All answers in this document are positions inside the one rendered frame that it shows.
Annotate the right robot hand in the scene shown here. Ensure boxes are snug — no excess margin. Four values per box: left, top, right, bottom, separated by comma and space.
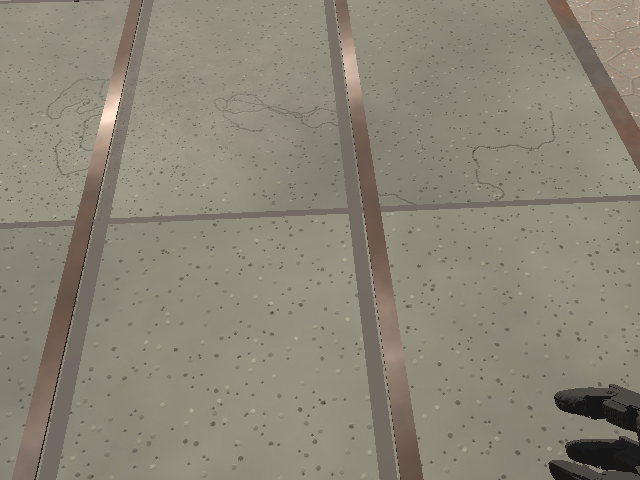
548, 384, 640, 480

